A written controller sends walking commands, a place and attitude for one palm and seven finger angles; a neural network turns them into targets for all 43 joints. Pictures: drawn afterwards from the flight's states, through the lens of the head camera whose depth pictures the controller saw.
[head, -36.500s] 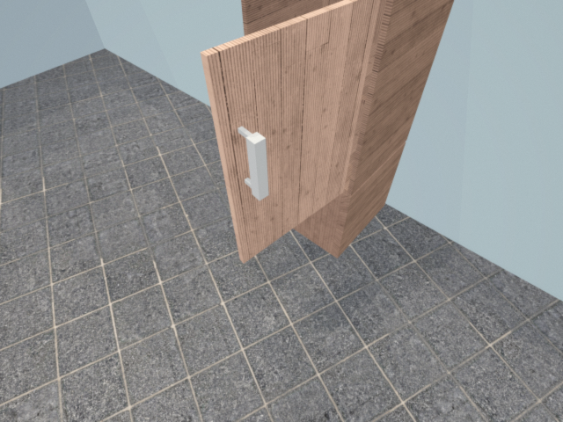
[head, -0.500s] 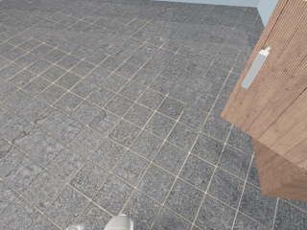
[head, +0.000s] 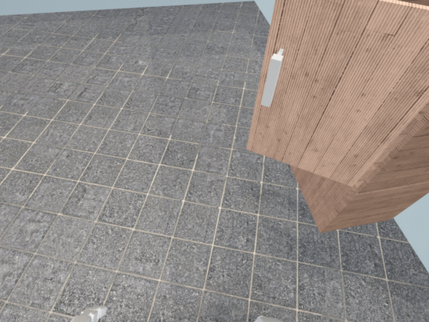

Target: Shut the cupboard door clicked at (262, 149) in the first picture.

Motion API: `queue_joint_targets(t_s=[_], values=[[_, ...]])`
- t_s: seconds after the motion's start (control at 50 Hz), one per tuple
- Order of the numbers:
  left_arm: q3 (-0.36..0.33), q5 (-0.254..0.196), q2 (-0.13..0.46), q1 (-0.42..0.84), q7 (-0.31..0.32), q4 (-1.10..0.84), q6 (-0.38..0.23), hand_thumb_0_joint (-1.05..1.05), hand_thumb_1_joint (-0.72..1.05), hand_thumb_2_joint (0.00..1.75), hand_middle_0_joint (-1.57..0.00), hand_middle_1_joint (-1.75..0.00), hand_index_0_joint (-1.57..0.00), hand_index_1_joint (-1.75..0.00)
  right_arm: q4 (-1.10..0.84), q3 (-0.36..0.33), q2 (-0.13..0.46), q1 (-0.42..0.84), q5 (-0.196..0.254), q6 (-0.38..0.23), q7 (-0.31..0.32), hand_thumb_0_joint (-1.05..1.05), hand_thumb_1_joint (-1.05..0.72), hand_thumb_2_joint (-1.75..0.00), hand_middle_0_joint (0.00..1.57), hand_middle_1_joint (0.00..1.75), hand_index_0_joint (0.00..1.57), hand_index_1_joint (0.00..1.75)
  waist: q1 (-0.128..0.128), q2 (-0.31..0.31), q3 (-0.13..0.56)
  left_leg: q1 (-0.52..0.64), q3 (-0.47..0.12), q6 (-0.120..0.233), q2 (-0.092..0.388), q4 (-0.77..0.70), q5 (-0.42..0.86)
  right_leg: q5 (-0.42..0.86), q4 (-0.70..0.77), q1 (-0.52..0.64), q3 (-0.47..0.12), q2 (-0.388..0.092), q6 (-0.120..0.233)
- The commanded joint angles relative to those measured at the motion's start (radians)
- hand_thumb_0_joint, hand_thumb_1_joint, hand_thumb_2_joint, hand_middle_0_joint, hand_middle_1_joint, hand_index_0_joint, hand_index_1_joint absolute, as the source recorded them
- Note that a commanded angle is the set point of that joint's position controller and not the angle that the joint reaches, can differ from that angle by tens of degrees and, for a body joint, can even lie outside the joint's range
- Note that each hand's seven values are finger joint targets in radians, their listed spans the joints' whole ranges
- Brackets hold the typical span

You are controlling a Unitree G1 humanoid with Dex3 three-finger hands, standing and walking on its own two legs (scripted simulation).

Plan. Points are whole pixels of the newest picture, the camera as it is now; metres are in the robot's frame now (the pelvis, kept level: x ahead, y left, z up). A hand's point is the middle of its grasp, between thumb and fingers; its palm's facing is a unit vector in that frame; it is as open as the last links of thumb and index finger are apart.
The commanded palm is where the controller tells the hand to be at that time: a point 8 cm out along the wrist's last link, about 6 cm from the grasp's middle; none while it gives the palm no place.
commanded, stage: turn to face it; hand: left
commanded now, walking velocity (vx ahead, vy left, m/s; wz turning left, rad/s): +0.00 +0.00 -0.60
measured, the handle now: (273, 78) +0.72 -0.13 +0.03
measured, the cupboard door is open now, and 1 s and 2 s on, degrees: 55 55 55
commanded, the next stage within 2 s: take the last steps up to it in 0.62 s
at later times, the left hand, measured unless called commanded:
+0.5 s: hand out of the picture +0.13 +0.17 -0.18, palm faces -0.17 -0.97 -0.19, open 7.4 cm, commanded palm none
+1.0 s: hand (161, 302) +0.17 +0.12 -0.16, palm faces -0.33 -0.92 -0.22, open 7.4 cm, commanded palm none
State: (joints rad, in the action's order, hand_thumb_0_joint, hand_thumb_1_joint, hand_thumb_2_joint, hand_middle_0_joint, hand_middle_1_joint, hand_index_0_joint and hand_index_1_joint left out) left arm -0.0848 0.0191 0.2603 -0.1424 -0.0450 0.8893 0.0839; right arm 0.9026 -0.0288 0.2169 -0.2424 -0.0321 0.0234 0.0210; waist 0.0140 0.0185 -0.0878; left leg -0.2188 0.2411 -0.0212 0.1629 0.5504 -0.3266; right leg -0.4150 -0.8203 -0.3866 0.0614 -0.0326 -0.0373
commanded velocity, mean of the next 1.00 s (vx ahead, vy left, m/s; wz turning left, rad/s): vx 0.09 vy -0.02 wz -0.28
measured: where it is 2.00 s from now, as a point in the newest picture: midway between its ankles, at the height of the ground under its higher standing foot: (243, 313)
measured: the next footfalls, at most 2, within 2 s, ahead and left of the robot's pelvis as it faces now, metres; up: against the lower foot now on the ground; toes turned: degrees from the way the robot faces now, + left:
right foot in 0.06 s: +0.03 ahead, -0.13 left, +0.00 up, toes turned -7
left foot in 0.50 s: +0.09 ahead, +0.10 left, +0.00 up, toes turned -10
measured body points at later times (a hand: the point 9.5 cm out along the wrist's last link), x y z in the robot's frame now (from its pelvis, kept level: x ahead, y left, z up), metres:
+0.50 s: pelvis +0.03 -0.01 -0.01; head +0.07 +0.00 +0.44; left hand +0.14 +0.22 -0.16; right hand +0.07 -0.28 -0.13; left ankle +0.05 +0.11 -0.74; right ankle -0.01 -0.13 -0.74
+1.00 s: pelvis +0.05 -0.03 +0.00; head +0.05 -0.05 +0.45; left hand +0.19 +0.17 -0.14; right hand -0.06 -0.27 -0.16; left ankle +0.06 +0.09 -0.69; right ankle -0.02 -0.11 -0.74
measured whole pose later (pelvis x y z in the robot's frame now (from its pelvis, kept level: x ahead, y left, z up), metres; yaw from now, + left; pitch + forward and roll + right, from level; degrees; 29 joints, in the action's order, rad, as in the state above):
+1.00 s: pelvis +0.05 -0.03 +0.00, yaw -21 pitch +0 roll -1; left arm -0.05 0.02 0.18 -0.24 -0.01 0.98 0.00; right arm 1.04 -0.04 0.24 -0.33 -0.03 0.05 0.00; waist 0.02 0.06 0.00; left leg -0.40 0.07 -0.02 0.08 0.96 -0.48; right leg -0.33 -0.50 -0.17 0.07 0.02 0.04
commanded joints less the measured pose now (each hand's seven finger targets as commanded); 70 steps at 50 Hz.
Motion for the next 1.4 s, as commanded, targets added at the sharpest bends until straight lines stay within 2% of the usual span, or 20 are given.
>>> queue_joint_targets(t_s=[0.0,0.04,0.06,0.18,0.38,0.44,0.5,0.6,0.7,0.82,0.86,0.88,0.9,1.02,1.14,1.2,1.22,1.26,1.28,1.38], values=[[-0.017,0.001,0.074,-0.069,0.008,-0.065,-0.045,0.00,0.90,0.90,-0.20,-0.30,-0.20,-0.30,-0.053,-0.071,0.219,0.006,0.008,-0.017,0.002,0.00,-0.90,-0.90,0.20,0.30,0.20,0.30,-0.042,0.147,0.150,0.013,-0.081,0.052,0.169,0.026,0.393,0.218,0.329,0.212,0.040,0.025,0.039],[-0.052,0.012,0.259,-0.194,0.036,-0.026,-0.068,0.00,0.90,0.90,-0.20,-0.30,-0.20,-0.30,-0.121,-0.040,0.099,0.063,0.020,-0.012,-0.008,0.00,-0.90,-0.90,0.20,0.30,0.20,0.30,-0.106,-0.349,0.160,-0.388,-0.025,-0.060,-0.069,0.446,-0.308,0.720,0.468,0.443,-0.471,-0.330,0.198],[-0.049,-0.005,0.275,-0.222,0.048,-0.016,-0.064,0.00,0.90,0.90,-0.20,-0.30,-0.20,-0.30,-0.129,-0.038,0.136,0.083,0.020,0.009,0.003,0.00,-0.90,-0.90,0.20,0.30,0.20,0.30,-0.116,-0.293,0.161,-0.394,-0.180,-0.050,-0.067,0.598,-0.333,0.723,0.487,0.351,-0.496,-0.385,0.268],[-0.017,-0.002,0.144,-0.029,0.064,-0.066,-0.077,0.00,0.90,0.90,-0.20,-0.30,-0.20,-0.30,-0.059,-0.040,0.119,0.024,0.015,0.010,-0.005,0.00,-0.90,-0.90,0.20,0.30,0.20,0.30,-0.006,-0.153,0.176,-0.352,-0.231,-0.070,-0.055,0.580,-0.049,0.675,0.437,0.300,-0.255,-0.191,0.209],[-0.026,0.013,0.157,-0.071,0.060,-0.037,-0.072,0.00,0.90,0.90,-0.20,-0.30,-0.20,-0.30,-0.075,-0.033,0.091,0.069,0.024,-0.002,0.002,0.00,-0.90,-0.90,0.20,0.30,0.20,0.30,-0.027,-0.165,0.132,-0.228,-0.222,-0.055,-0.111,0.226,-0.099,0.602,0.430,0.240,-0.377,-0.200,0.242],[-0.023,-0.002,0.140,-0.036,0.061,-0.036,-0.063,0.00,0.90,0.90,-0.20,-0.30,-0.20,-0.30,-0.032,-0.030,0.091,-0.030,0.026,-0.018,0.011,0.00,-0.90,-0.90,0.20,0.30,0.20,0.30,0.021,-0.128,0.160,0.023,-0.210,-0.040,-0.135,-0.095,0.138,0.561,0.335,0.134,-0.353,-0.129,0.161],[0.001,-0.012,0.053,-0.087,0.054,-0.050,-0.055,0.00,0.90,0.90,-0.20,-0.30,-0.20,-0.30,-0.040,-0.049,0.238,-0.069,0.003,-0.026,0.021,0.00,-0.90,-0.90,0.20,0.30,0.20,0.30,0.019,0.278,0.183,0.166,-0.564,0.173,0.284,-0.219,0.563,-0.204,-0.099,-0.106,-0.116,0.080,0.031],[-0.009,-0.001,0.046,-0.063,0.035,-0.019,-0.038,0.00,0.90,0.90,-0.20,-0.30,-0.20,-0.30,-0.046,-0.024,0.155,0.003,-0.003,-0.031,0.034,0.00,-0.90,-0.90,0.20,0.30,0.20,0.30,-0.015,0.157,0.107,0.090,-0.334,0.168,0.152,-0.192,0.663,-0.071,-0.279,-0.124,-0.109,0.026,0.002],[0.008,-0.001,0.007,-0.022,0.030,-0.021,-0.037,0.00,0.90,0.90,-0.20,-0.30,-0.20,-0.30,0.000,-0.039,0.160,-0.057,-0.001,-0.025,0.028,0.00,-0.90,-0.90,0.20,0.30,0.20,0.30,0.015,0.174,0.138,0.159,-0.256,0.162,0.135,-0.166,0.650,-0.035,-0.056,-0.061,-0.037,0.025,0.002],[0.008,0.009,0.011,-0.070,0.010,0.014,-0.048,0.00,0.90,0.90,-0.20,-0.30,-0.20,-0.30,0.035,-0.053,0.191,-0.052,-0.005,-0.018,0.011,0.00,-0.90,-0.90,0.20,0.30,0.20,0.30,-0.008,0.140,0.086,-0.041,-0.293,0.126,0.149,-0.218,-0.085,0.066,0.266,0.182,0.037,0.054,0.041],[-0.011,0.015,0.082,-0.194,0.016,0.062,-0.070,0.00,0.90,0.90,-0.20,-0.30,-0.20,-0.30,0.030,-0.044,0.135,-0.030,0.008,-0.023,0.002,0.00,-0.90,-0.90,0.20,0.30,0.20,0.30,-0.070,-0.069,0.092,-0.242,-0.167,0.051,0.025,0.003,-0.228,-0.006,0.496,0.413,-0.122,-0.052,0.090],[-0.027,0.018,0.171,-0.264,0.033,0.088,-0.082,0.00,0.90,0.90,-0.20,-0.30,-0.20,-0.30,-0.010,-0.023,0.055,0.025,0.016,-0.028,-0.008,0.00,-0.90,-0.90,0.20,0.30,0.20,0.30,-0.111,-0.352,0.058,-0.465,-0.054,-0.007,-0.118,0.273,-0.328,-0.140,0.638,0.491,-0.480,-0.273,0.200],[-0.025,0.004,0.186,-0.290,0.047,0.092,-0.082,0.00,0.90,0.90,-0.20,-0.30,-0.20,-0.30,-0.038,-0.027,0.101,0.096,0.006,-0.021,-0.012,0.00,-0.90,-0.90,0.20,0.30,0.20,0.30,-0.132,-0.275,-0.005,-0.500,-0.174,0.004,-0.096,0.447,-0.300,-0.208,0.703,0.361,-0.557,-0.355,0.275],[0.014,0.000,0.045,-0.146,0.054,0.089,-0.130,0.00,0.90,0.90,-0.20,-0.30,-0.20,-0.30,0.049,-0.031,0.049,-0.016,-0.001,-0.029,-0.033,0.00,-0.90,-0.90,0.20,0.30,0.20,0.30,0.004,-0.136,-0.027,-0.388,-0.186,-0.019,-0.051,0.447,0.013,0.175,0.653,0.237,-0.203,-0.194,0.229],[0.015,0.003,0.064,-0.219,0.055,0.157,-0.143,0.00,0.90,0.90,-0.20,-0.30,-0.20,-0.30,0.038,-0.020,0.015,0.025,0.009,-0.050,-0.036,0.00,-0.90,-0.90,0.20,0.30,0.20,0.30,-0.021,-0.112,0.010,-0.294,-0.133,-0.010,-0.082,0.151,0.035,0.416,0.587,0.333,-0.171,-0.201,0.236],[0.011,-0.004,0.058,-0.192,0.055,0.175,-0.138,0.00,0.90,0.90,-0.20,-0.30,-0.20,-0.30,0.082,-0.023,0.036,-0.094,0.005,-0.071,-0.025,0.00,-0.90,-0.90,0.20,0.30,0.20,0.30,0.041,-0.069,0.055,-0.041,-0.109,0.005,-0.124,-0.043,0.166,0.428,0.430,0.262,-0.122,-0.155,0.188],[0.015,-0.009,0.031,-0.203,0.054,0.176,-0.135,0.00,0.90,0.90,-0.20,-0.30,-0.20,-0.30,0.121,-0.030,0.072,-0.195,0.001,-0.081,-0.018,0.00,-0.90,-0.90,0.20,0.30,0.20,0.30,0.071,0.025,0.107,0.125,-0.163,0.014,-0.105,-0.089,0.218,0.416,0.265,0.190,-0.082,-0.098,0.157],[0.035,-0.015,-0.034,-0.245,0.049,0.145,-0.128,0.00,0.90,0.90,-0.20,-0.30,-0.20,-0.30,0.153,-0.055,0.214,-0.356,-0.012,-0.077,0.006,0.00,-0.90,-0.90,0.20,0.30,0.20,0.30,0.098,0.323,0.200,0.348,-0.657,0.187,0.272,-0.264,0.223,-0.189,-0.206,-0.120,0.011,0.077,0.090],[0.033,-0.002,-0.009,-0.195,0.050,0.120,-0.120,0.00,0.90,0.90,-0.20,-0.30,-0.20,-0.30,0.139,-0.051,0.212,-0.322,-0.005,-0.064,0.008,0.00,-0.90,-0.90,0.20,0.30,0.20,0.30,0.093,0.208,0.131,0.220,-0.685,0.227,0.289,-0.307,0.042,-0.198,-0.303,-0.134,-0.058,0.037,0.108],[0.028,0.006,-0.055,-0.148,0.030,0.127,-0.101,0.00,0.90,0.90,-0.20,-0.30,-0.20,-0.30,0.102,-0.017,0.079,-0.139,-0.002,-0.078,0.016,0.00,-0.90,-0.90,0.20,0.30,0.20,0.30,0.006,0.082,-0.015,-0.055,-0.402,0.160,0.158,-0.374,0.076,0.029,-0.230,-0.098,-0.056,-0.046,0.071]])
